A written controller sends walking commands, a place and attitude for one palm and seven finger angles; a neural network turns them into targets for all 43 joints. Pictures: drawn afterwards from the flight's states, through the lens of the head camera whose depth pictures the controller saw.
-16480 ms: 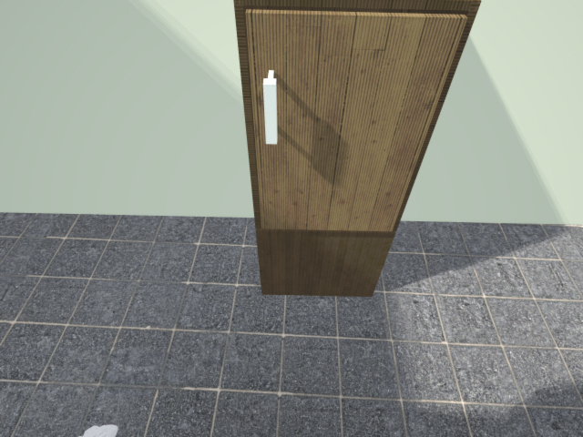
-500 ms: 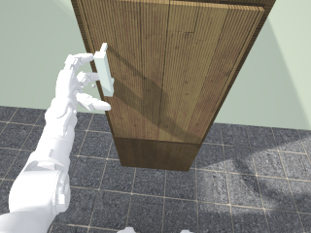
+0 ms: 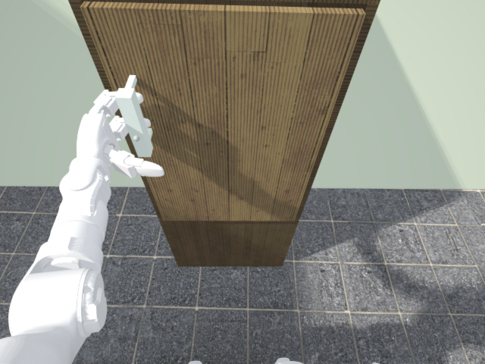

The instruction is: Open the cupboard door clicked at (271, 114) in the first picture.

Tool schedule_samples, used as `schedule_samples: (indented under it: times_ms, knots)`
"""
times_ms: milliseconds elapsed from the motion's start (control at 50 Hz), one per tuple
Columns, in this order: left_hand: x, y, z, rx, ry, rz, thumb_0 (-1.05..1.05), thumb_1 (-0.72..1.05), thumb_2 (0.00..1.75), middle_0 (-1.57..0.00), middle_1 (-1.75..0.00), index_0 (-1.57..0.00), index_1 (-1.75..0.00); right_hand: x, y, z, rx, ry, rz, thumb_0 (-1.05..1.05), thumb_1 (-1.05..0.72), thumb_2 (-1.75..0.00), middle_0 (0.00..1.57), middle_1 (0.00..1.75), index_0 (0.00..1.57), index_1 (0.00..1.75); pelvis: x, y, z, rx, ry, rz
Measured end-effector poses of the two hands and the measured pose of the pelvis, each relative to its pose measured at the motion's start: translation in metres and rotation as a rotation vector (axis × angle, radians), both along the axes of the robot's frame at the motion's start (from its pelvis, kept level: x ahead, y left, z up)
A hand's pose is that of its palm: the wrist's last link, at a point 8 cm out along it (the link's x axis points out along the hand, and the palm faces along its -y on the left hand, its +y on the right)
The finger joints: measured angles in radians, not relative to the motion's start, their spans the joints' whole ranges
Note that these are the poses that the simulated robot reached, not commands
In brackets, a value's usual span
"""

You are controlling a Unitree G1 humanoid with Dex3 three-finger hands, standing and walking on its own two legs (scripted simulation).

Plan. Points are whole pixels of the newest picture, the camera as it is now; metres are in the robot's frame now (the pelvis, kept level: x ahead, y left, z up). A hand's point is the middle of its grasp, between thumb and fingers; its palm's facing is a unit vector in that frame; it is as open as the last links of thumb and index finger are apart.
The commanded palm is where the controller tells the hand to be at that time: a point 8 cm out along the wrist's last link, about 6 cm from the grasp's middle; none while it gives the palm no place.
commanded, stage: close the thumb around the handle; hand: left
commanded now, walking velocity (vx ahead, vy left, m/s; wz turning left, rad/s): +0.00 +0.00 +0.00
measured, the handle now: (138, 117) +0.51 +0.18 +0.12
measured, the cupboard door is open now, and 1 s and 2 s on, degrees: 0 3 38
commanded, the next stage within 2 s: pull the door open along its arc in 0.66 s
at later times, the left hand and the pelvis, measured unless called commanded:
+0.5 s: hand (142, 135) +0.46 +0.16 +0.12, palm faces +0.00 -1.00 +0.00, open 6.8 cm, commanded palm +0.44 +0.21 +0.12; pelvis +0.00 +0.00 +0.00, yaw +0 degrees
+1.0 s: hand (148, 145) +0.44 +0.15 +0.11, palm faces -0.01 -1.00 +0.01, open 5.7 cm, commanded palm +0.39 +0.20 +0.12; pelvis +0.00 +0.00 +0.00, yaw -1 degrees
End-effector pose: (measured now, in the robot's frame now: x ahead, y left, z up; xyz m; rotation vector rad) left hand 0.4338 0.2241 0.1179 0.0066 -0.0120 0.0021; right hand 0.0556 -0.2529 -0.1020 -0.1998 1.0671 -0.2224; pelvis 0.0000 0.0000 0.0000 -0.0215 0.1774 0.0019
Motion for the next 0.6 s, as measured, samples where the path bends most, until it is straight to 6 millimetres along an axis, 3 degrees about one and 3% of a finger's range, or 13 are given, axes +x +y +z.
schedule_samples:
  times_ms: [160, 340, 500, 600]
  knots:
    - [-0.005, -0.006, -0.002, -0.011, 0.021, -0.017, -0.02, -0.33, 0.37, -0.31, -1.22, -0.31, -1.22, -0.012, -0.009, -0.001, -0.018, 0.041, -0.005, 0.01, -0.9, -0.9, 0.21, 0.3, 0.21, 0.3, -0.003, -0.002, 0.0, -0.001, -0.005, 0.01]
    - [0.005, -0.016, -0.003, -0.002, 0.015, -0.016, -0.01, 0.1, 0.56, -0.34, -1.27, -0.34, -1.26, -0.014, -0.011, -0.001, -0.025, 0.027, -0.017, 0.01, -0.9, -0.9, 0.21, 0.3, 0.21, 0.3, -0.006, -0.003, -0.001, 0.002, 0.006, 0.003]
    - [0.009, -0.008, -0.002, -0.003, 0.02, -0.004, 0.0, 0.53, 0.74, -0.37, -1.31, -0.37, -1.31, -0.018, -0.008, -0.001, -0.014, 0.036, -0.033, 0.01, -0.9, -0.9, 0.21, 0.3, 0.21, 0.3, -0.003, -0.003, 0.0, 0.002, 0.013, -0.007]
    - [0.008, -0.014, -0.004, -0.013, 0.014, -0.046, 0.0, 0.67, 0.81, -0.39, -1.34, -0.39, -1.33, -0.017, -0.006, -0.001, -0.014, 0.05, -0.032, 0.01, -0.9, -0.9, 0.21, 0.3, 0.21, 0.3, 0.0, -0.002, 0.0, 0.0, 0.012, -0.004]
